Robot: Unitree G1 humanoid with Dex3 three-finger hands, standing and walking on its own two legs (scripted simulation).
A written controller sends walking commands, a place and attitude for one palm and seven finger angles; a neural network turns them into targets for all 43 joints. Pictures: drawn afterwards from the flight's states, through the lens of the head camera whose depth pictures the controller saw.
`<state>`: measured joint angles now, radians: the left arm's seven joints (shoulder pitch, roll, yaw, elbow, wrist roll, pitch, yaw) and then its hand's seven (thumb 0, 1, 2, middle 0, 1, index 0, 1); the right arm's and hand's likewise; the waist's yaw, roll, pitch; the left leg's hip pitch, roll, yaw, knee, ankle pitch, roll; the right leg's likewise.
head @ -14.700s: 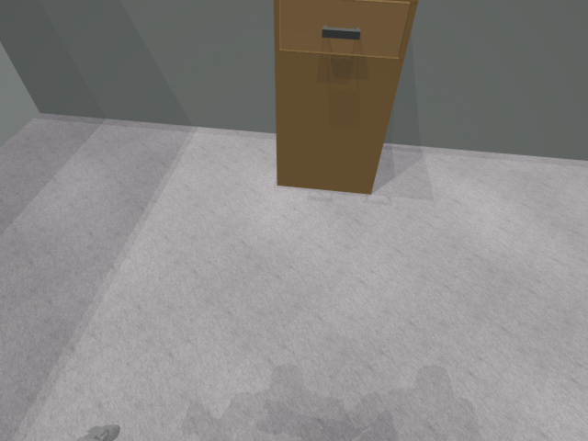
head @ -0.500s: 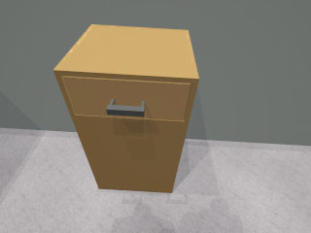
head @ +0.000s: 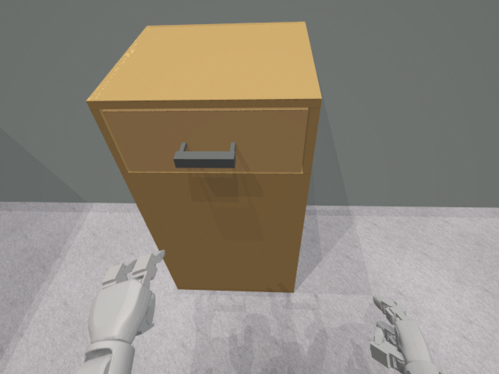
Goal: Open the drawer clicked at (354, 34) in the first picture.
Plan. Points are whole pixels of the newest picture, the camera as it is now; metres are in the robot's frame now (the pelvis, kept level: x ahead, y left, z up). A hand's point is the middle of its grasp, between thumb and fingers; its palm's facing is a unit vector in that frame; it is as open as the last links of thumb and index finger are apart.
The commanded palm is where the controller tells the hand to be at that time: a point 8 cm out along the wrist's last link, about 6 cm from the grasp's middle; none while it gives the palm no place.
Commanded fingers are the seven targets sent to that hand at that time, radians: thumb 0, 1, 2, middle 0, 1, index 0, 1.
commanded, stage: raise the hand with hooked fingers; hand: left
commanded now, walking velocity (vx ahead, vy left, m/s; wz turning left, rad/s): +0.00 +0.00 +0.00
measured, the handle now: (206, 152) +0.56 +0.14 +0.04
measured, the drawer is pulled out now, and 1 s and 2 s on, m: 0.00 0.00 0.00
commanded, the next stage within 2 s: move the hooked fingers above the handle in 1.54 s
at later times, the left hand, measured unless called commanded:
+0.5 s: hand (129, 270) +0.27 +0.22 +0.03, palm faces -0.03 -0.14 -0.99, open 11.2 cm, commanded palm +0.25 +0.23 +0.10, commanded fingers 0.00 -0.13 0.46 -0.27 -0.96 -0.27 -0.96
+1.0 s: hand (104, 201) +0.33 +0.25 +0.13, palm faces +0.10 -0.06 -0.99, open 13.6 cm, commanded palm +0.31 +0.25 +0.19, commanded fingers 0.00 -0.50 0.30 -0.30 -1.20 -0.30 -1.20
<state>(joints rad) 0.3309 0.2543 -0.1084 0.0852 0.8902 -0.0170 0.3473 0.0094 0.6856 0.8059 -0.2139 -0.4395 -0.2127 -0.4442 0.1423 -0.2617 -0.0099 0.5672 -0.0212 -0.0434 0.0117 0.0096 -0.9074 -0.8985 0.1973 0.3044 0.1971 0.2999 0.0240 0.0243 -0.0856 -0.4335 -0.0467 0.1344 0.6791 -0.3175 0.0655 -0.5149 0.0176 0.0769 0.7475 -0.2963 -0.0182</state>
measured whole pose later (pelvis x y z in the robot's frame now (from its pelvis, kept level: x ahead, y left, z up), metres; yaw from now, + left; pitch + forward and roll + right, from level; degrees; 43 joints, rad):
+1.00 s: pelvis +0.06 +0.00 +0.02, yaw +4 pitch +2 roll +0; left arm 0.00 0.52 -0.04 -0.10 0.90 0.03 0.04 0.00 -0.44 0.33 -0.32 -1.16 -0.32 -1.16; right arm 0.07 -0.25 0.01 0.58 0.00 0.18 0.00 0.01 -0.91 -0.90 0.20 0.30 0.20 0.30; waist 0.09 0.08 -0.03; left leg -0.21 -0.05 0.03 0.49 -0.30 0.05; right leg -0.25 0.02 0.00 0.50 -0.29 -0.02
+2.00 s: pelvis +0.04 -0.01 +0.03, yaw +5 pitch +2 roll +0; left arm -0.28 0.50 -0.09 0.14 0.91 -0.07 0.02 0.00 -0.49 0.30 -0.33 -1.20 -0.32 -1.20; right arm 0.13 -0.25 0.00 0.63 0.02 0.15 -0.01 0.01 -0.90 -0.90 0.20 0.30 0.20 0.30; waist 0.08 0.07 0.00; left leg -0.23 -0.05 0.02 0.42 -0.23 0.04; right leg -0.26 0.02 -0.02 0.45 -0.22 -0.03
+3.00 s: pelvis +0.07 -0.03 +0.02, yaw +4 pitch +8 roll +1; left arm -0.69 0.34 -0.26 0.69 0.99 0.12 0.11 0.00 -0.49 0.31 -0.32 -1.20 -0.32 -1.20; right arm 0.22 -0.25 -0.02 0.68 0.03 0.20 -0.01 0.00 -0.91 -0.90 0.20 0.30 0.20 0.30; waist 0.00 0.06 -0.08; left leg -0.35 -0.03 0.03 0.50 -0.30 0.02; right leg -0.40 0.04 -0.01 0.55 -0.30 -0.05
